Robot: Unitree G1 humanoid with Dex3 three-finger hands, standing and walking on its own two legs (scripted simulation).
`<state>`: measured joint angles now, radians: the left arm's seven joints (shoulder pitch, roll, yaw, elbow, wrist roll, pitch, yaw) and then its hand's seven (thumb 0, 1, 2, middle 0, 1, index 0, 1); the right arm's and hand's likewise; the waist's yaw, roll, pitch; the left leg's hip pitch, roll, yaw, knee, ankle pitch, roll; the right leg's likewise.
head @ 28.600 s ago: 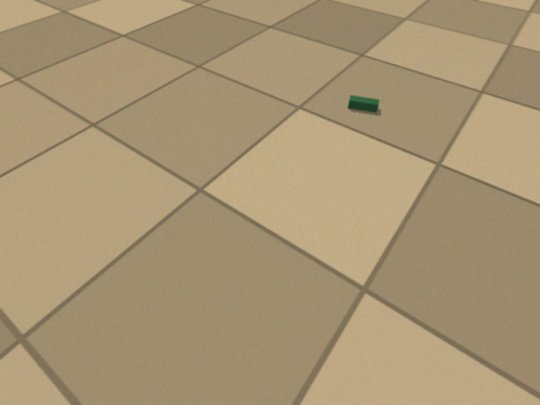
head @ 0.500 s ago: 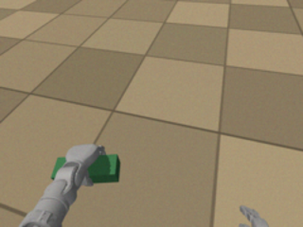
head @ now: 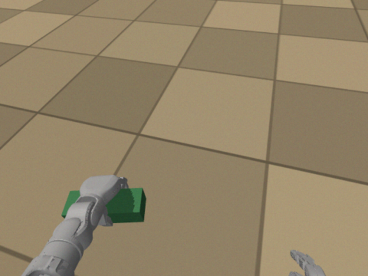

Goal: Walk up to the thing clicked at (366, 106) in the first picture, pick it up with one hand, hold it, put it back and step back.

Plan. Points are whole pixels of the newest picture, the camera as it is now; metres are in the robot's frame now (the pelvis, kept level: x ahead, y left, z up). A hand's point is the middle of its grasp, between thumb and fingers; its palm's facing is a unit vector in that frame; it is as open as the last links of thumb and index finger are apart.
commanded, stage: hold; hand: left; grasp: from above
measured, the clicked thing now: (106, 206) +0.30 +0.23 -0.07
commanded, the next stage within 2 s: crouch in 0.16 s
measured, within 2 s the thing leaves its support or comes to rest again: neither
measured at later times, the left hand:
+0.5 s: hand (105, 209) +0.28 +0.23 -0.06, palm faces -0.47 -0.06 -0.88, open 9.7 cm
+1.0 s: hand (121, 222) +0.33 +0.26 -0.29, palm faces -0.43 +0.02 -0.90, open 9.8 cm
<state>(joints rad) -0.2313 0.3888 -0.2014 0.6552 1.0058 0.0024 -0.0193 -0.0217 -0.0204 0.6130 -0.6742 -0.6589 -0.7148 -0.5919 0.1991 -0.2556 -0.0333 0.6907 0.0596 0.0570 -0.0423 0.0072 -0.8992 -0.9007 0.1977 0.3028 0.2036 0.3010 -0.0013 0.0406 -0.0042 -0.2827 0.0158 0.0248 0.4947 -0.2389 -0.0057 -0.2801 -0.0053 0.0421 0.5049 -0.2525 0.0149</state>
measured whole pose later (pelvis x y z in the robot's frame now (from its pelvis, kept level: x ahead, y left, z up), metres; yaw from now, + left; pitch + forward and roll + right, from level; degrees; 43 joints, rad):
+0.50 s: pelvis +0.00 +0.00 +0.00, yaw +1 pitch +2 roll +0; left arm -0.24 0.39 -0.18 0.73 1.03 -0.04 0.04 -0.02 -0.01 0.60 -0.67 -0.65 -0.71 -0.59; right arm 0.19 -0.25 -0.03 0.68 0.05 0.07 -0.04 0.01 -0.89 -0.90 0.20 0.30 0.20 0.30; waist -0.01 0.03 0.00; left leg -0.31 0.01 0.02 0.51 -0.24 0.00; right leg -0.30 -0.01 0.03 0.52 -0.26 0.02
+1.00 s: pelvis -0.05 +0.01 -0.17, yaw +0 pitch +28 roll -2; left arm -0.59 0.47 -0.03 1.17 1.19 -0.12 0.37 -0.03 0.01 0.59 -0.64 -0.68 -0.67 -0.62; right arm 0.26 -0.28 -0.08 0.74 -0.04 0.00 -0.01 0.00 -0.88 -0.89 0.20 0.30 0.20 0.30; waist -0.12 0.03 -0.18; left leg -1.41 0.02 -0.03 1.47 -0.55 0.00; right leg -1.37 0.01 0.01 1.45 -0.56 0.03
